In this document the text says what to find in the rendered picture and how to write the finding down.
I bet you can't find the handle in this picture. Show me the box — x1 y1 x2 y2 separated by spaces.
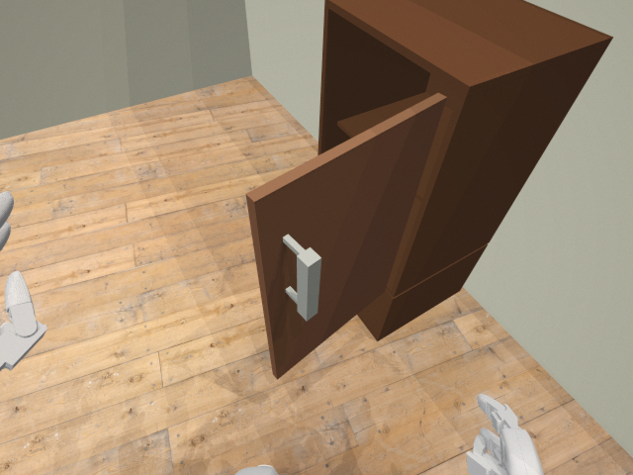
283 235 321 321

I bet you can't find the left robot hand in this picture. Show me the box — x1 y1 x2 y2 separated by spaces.
0 191 46 371

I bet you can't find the cupboard door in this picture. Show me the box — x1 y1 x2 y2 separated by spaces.
245 93 447 380

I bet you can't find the right robot hand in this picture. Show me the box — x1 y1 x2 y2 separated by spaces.
467 394 544 475

